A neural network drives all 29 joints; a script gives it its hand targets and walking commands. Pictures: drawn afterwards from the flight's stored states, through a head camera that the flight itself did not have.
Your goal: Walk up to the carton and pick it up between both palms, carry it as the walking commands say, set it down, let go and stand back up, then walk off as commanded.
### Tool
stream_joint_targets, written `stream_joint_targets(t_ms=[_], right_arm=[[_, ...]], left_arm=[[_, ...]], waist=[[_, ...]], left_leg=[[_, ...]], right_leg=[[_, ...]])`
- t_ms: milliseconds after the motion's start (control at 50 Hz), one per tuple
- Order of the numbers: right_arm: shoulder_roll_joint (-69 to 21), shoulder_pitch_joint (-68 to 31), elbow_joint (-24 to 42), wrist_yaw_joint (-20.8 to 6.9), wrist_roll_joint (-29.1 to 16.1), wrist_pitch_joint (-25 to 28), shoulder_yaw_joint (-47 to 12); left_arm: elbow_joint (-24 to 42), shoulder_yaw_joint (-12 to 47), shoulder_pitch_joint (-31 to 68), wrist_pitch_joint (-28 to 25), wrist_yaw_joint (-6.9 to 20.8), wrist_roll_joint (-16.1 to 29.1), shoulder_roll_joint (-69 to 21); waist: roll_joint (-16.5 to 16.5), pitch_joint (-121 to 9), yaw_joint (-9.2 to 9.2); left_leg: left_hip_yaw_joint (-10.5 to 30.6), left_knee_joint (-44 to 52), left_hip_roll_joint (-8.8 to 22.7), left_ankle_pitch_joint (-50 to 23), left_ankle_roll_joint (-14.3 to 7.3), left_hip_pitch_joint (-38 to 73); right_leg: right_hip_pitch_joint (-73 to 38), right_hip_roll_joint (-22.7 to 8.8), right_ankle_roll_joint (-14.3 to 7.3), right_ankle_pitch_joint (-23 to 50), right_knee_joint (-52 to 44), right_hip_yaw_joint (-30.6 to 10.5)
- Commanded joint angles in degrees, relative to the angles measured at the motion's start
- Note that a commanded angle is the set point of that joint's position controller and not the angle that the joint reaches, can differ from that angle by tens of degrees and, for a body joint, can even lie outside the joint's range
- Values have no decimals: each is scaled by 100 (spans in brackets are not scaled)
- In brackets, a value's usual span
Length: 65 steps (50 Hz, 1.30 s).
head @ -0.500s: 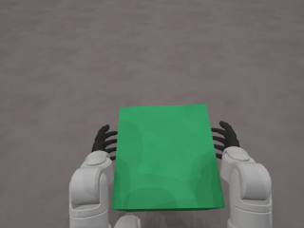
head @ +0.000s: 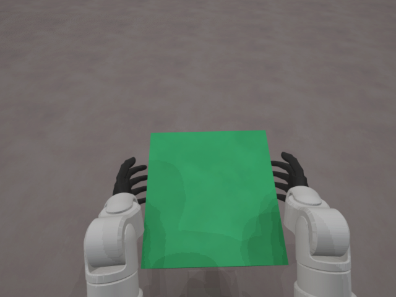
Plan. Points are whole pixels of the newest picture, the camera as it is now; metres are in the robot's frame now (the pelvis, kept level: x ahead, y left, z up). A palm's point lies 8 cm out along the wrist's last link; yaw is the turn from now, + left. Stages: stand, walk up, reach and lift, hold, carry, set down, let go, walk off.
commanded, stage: carry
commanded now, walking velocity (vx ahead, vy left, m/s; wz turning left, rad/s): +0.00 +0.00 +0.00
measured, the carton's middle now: (209, 204) +0.30 +0.01 +0.02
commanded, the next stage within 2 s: none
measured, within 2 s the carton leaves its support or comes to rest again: neither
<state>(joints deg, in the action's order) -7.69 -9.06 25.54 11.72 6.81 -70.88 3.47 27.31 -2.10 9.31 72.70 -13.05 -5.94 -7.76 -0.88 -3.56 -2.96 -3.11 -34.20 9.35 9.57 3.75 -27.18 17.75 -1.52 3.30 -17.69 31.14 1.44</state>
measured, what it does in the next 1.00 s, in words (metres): steps on the spot: left foot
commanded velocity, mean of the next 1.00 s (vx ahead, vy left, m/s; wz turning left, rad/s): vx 0.00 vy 0.00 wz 0.00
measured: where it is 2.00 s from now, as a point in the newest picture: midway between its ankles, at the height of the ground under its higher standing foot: outside the picture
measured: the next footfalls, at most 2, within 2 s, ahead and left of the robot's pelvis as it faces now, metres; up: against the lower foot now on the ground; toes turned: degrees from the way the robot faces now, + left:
left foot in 0.26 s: -0.01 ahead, +0.08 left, +0.00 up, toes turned +8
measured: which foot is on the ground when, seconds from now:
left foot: down 0.00-0.00, up 0.02-0.24, down 0.26-1.00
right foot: down 0.00-1.00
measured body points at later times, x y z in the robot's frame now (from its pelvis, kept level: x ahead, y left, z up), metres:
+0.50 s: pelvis -0.08 -0.04 +0.01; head -0.12 -0.04 +0.46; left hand +0.17 +0.12 +0.11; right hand +0.19 -0.18 +0.11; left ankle -0.05 +0.07 -0.72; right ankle +0.00 -0.15 -0.72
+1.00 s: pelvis -0.10 -0.03 +0.01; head -0.12 -0.03 +0.46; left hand +0.18 +0.13 +0.10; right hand +0.19 -0.17 +0.09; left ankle -0.05 +0.07 -0.72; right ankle +0.00 -0.15 -0.72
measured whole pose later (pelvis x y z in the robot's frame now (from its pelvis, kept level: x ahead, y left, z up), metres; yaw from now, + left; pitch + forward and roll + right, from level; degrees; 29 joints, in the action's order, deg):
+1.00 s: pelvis -0.10 -0.03 +0.01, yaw +2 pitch +2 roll +0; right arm -7.8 -10.1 16.1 12.4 7.1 -68.3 4.3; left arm 17.2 -3.9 9.3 68.5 -11.3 -7.2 -7.7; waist 0.0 -6.4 -0.2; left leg -5.7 -30.3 0.9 11.7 -1.5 -21.0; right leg 23.8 -2.3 0.2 -5.7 27.2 3.1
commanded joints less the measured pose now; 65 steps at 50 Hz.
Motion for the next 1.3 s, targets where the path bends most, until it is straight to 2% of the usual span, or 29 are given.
stream_joint_targets(t_ms=[0, 20, 40, 60, 80, 100, 140, 180, 200, 220, 240, 260, 280, 300, 340, 380, 440, 560, 680, 760, 820, 1280], right_arm=[[-5171, -1846, 388, -1288, -1936, -36, -3217], [-5512, -2224, 490, -1333, -2092, -27, -3449], [-5743, -2455, 527, -1365, -2268, -20, -3729], [-5834, -2729, 618, -1393, -2394, 9, -3898], [-5906, -2873, 683, -1411, -2507, 34, -3981], [-5942, -2962, 780, -1413, -2603, 62, -4076], [-5884, -2967, 826, -1387, -2677, 67, -4108], [-5678, -2714, 681, -1357, -2637, 27, -4057], [-5560, -2567, 596, -1344, -2594, 7, -4004], [-5449, -2461, 521, -1337, -2541, -9, -3933], [-5344, -2406, 432, -1334, -2475, -23, -3839], [-5290, -2382, 362, -1337, -2405, -15, -3729], [-5360, -2324, 294, -1361, -2361, -3, -3596], [-5457, -2344, 240, -1378, -2354, -3, -3520], [-5520, -2423, 166, -1380, -2277, -5, -3381], [-5462, -2283, 40, -1353, -2162, -23, -3247], [-5431, -2310, 59, -1326, -2118, -49, -3211], [-5438, -2493, 162, -1326, -2186, -71, -3324], [-5458, -2552, 195, -1365, -2279, -35, -3428], [-5315, -2600, -141, -1409, -2170, 119, -3243], [-5423, -2666, -97, -1430, -2201, 244, -3268], [-5082, -2399, -249, -1335, -2025, 702, -3035]], left_arm=[[-6, 3430, 1936, -95, 1530, 2123, -5347], [105, 3401, 2052, -158, 1549, 2152, -5556], [144, 3258, 1955, -209, 1587, 2072, -5566], [218, 3187, 1994, -268, 1595, 1994, -5572], [282, 3130, 2104, -322, 1592, 1944, -5567], [316, 3067, 2106, -372, 1584, 1908, -5556], [354, 2987, 2064, -407, 1545, 1871, -5466], [265, 2962, 1886, -371, 1502, 1824, -5298], [206, 2955, 1814, -346, 1482, 1810, -5214], [141, 2959, 1748, -323, 1462, 1798, -5127], [52, 2959, 1698, -301, 1444, 1772, -5052], [49, 3030, 1729, -281, 1443, 1809, -5070], [227, 3233, 2036, -252, 1463, 1934, -5159], [299, 3310, 2219, -226, 1472, 1982, -5230], [313, 3399, 2449, -182, 1496, 2083, -5357], [267, 3431, 2484, -143, 1506, 2149, -5344], [183, 3403, 2492, -107, 1522, 2185, -5365], [46, 3279, 2434, -99, 1537, 2128, -5379], [3, 3205, 2367, -163, 1526, 2048, -5347], [-330, 3018, 2408, -328, 1545, 1908, -5205], [-270, 3068, 2494, -455, 1559, 1950, -5324], [-421, 2899, 2307, -892, 1513, 1874, -4993]], waist=[[1479, -1401, 272], [1586, -1343, 213], [1397, -1309, 203], [1247, -1278, 223], [1305, -1277, 244], [1310, -1284, 251], [1277, -1401, 220], [1225, -1577, 216], [1167, -1672, 253], [1054, -1771, 287], [886, -1907, 260], [471, -1800, 265], [-182, -1591, 294], [-409, -1446, 293], [-374, -1236, 271], [-188, -1252, 272], [81, -1257, 284], [207, -1274, 279], [153, -1359, 274], [120, -1384, 275], [83, -1419, 275], [97, -1670, 277]], left_leg=[[-355, -775, -534, 2030, 167, -673], [-71, -1663, -541, 2392, 135, -404], [86, -2123, -626, 2031, 53, -256], [118, -2332, -631, 1677, 24, -125], [85, -2322, -615, 1431, 16, -142], [19, -2084, -622, 1352, 25, -170], [-73, -1329, -713, 1514, 18, -76], [-137, -266, -792, 1528, -100, 264], [-244, 441, -828, 1377, -141, 589], [-260, 1161, -762, 965, -161, 1080], [-22, 1298, -507, 759, -163, 1636], [414, 1068, -180, 601, -236, 1735], [844, 1307, 146, 778, -375, 1299], [851, 1542, 237, 1193, -424, 1004], [540, 1489, 15, 1449, -363, 735], [319, 1259, -227, 1347, -321, 820], [306, 1107, -339, 1342, -346, 939], [444, 1222, -299, 1528, -382, 734], [501, 1293, -249, 1547, -396, 607], [511, 1325, -216, 1522, -402, 569], [516, 1331, -197, 1500, -410, 587], [380, 1084, -149, 666, -457, 935]], right_leg=[[-608, -2038, -689, 782, -1550, -2341], [-197, -1994, -1021, 1581, -1402, -1984], [-136, -1667, -989, 1650, -1272, -1412], [-24, -1403, -892, 1148, -1238, -952], [-49, -1245, -859, 615, -1269, -782], [-201, -1143, -843, 433, -1263, -692], [-490, -1163, -892, 438, -1254, -871], [-724, -1187, -973, 643, -1168, -1022], [-779, -1146, -944, 733, -1053, -1028], [-698, -1076, -828, 756, -950, -997], [-447, -993, -687, 765, -917, -1007], [-135, -793, -517, 927, -897, -911], [-102, -574, -397, 668, -722, -604], [-189, -498, -370, 588, -682, -467], [-241, -488, -384, 576, -824, -444], [-140, -582, -389, 303, -1017, -554], [78, -642, -375, -145, -1219, -664], [33, -585, -331, -221, -1154, -570], [-83, -563, -331, -16, -1011, -488], [-134, -553, -344, 160, -930, -444], [-137, -542, -354, 265, -878, -416], [-336, -600, -397, 1237, -664, -312]])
